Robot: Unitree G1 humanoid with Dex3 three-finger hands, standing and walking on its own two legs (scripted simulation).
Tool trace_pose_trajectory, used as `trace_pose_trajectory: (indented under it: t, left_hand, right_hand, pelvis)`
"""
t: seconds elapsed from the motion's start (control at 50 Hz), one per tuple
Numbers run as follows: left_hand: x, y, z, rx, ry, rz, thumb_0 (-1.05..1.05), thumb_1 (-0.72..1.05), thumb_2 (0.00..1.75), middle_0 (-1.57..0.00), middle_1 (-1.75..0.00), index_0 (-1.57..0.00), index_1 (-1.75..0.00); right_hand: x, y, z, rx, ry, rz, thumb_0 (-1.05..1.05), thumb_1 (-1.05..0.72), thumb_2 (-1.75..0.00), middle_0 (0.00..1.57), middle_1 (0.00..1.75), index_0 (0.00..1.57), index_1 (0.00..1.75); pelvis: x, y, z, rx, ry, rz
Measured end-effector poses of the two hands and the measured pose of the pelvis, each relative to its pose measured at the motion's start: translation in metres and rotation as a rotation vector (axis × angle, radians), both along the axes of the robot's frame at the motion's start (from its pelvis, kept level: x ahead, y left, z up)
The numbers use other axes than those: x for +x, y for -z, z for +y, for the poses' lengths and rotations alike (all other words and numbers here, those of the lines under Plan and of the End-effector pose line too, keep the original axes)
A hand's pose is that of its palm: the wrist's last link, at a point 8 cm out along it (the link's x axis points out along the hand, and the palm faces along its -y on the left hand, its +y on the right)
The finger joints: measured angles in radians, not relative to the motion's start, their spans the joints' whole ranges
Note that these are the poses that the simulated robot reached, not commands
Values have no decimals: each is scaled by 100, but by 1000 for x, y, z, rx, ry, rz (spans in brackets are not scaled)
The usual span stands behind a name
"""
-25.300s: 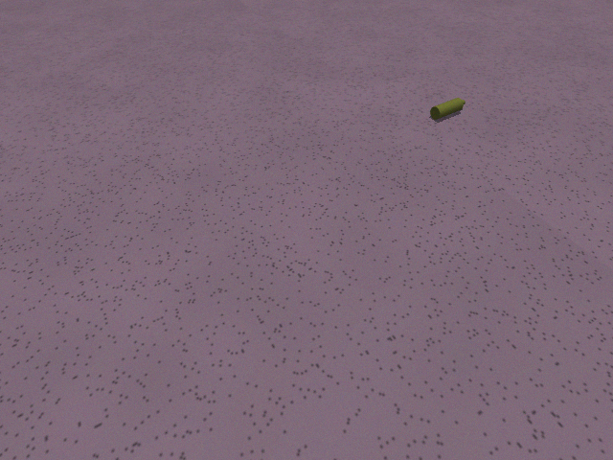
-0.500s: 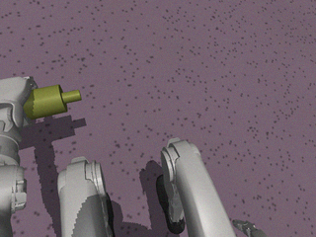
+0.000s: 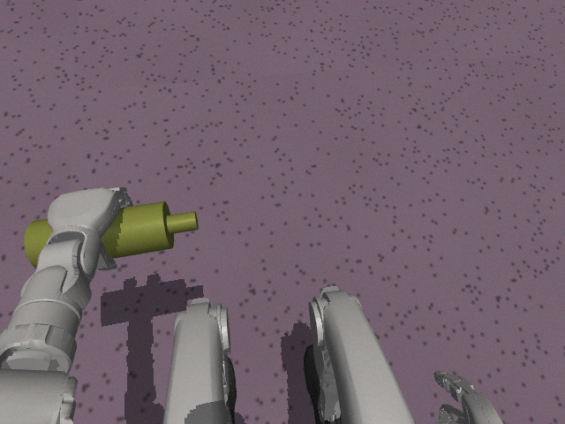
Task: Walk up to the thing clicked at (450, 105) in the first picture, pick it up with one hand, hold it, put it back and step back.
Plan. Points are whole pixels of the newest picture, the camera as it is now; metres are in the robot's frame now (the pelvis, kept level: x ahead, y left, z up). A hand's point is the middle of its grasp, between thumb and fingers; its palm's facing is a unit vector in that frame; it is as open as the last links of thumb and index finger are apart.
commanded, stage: lift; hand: left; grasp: from above
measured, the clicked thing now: (120, 232) +0.42 +0.25 -0.13
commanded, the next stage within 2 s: hold in 0.98 s
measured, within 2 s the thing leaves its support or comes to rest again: neither
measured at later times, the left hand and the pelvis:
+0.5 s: hand (32, 227) +0.36 +0.25 +0.08, palm faces -0.47 -0.10 -0.87, open 10.6 cm; pelvis +0.03 +0.00 +0.18, yaw +2 degrees
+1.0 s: hand out of the picture +0.38 +0.24 +0.17, palm faces -0.45 -0.11 -0.89, open 10.5 cm; pelvis +0.07 +0.00 +0.25, yaw +2 degrees
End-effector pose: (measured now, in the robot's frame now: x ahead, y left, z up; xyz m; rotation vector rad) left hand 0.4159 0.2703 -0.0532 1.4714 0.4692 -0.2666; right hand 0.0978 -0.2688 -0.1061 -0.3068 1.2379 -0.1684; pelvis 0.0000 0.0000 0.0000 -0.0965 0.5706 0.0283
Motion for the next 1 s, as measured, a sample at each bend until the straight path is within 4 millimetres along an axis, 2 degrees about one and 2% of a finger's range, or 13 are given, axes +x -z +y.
trace_pose_trajectory:
  t: [0.16, 0.32, 0.42, 0.68, 0.86, 1.0]
  left_hand:
    - [-22, -72, -7, -10, -15, -8, 1, -10, 59, -63, -63, -66, -60]
    - [-40, -142, -11, 0, -33, -3, 1, -11, 61, -65, -62, -67, -59]
    - [-47, -175, -13, 3, -43, 16, 1, -12, 61, -65, -62, -67, -59]
    - [-51, -227, -29, -7, -19, 19, 1, -10, 58, -65, -60, -67, -58]
    - [-38, -262, -30, 7, -37, -13, 1, -9, 56, -66, -58, -68, -56]
    - [-32, -279, -31, 1, -46, 5, 1, -9, 56, -66, -57, -68, -55]
  right_hand:
    - [16, -61, 6, 4, 26, -71, 0, -90, -90, 20, 30, 21, 30]
    - [19, -120, 12, 16, 67, -110, 0, -90, -90, 20, 30, 21, 30]
    - [19, -151, 13, 18, 83, -126, 1, -90, -90, 20, 30, 21, 30]
    - [27, -208, 9, 13, 80, -139, 1, -90, -90, 20, 30, 21, 30]
    - [44, -233, 10, 30, 78, -153, 1, -90, -90, 20, 30, 20, 30]
    - [59, -247, 11, 43, 86, -175, 1, -90, -90, 20, 30, 20, 30]
  pelvis:
    - [5, -61, 1, 14, -11, -73]
    - [16, -122, 2, 33, -15, -164]
    - [24, -155, 2, 44, -16, -215]
    - [44, -213, 2, 66, -12, -307]
    - [58, -239, 2, 76, -10, -355]
    - [69, -254, 3, 82, -7, -383]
